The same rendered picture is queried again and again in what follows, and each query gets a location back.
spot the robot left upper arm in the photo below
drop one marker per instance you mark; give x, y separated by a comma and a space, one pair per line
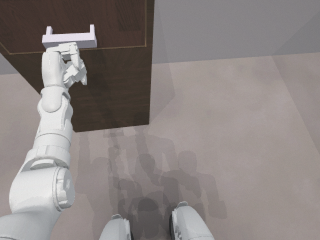
38, 197

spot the left robot forearm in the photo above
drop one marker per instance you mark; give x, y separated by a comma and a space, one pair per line
54, 135

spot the robot left shin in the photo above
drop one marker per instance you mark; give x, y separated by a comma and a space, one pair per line
117, 216

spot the robot right shin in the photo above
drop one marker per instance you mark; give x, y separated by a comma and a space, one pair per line
181, 204

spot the robot shin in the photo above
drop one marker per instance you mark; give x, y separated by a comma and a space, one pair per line
181, 204
117, 216

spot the drawer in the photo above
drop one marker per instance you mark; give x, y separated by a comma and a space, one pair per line
117, 23

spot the cabinet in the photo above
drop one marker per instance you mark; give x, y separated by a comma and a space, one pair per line
118, 89

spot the robot left hand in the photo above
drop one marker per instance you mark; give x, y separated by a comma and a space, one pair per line
56, 73

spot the handle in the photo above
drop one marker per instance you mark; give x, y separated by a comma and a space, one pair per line
83, 40

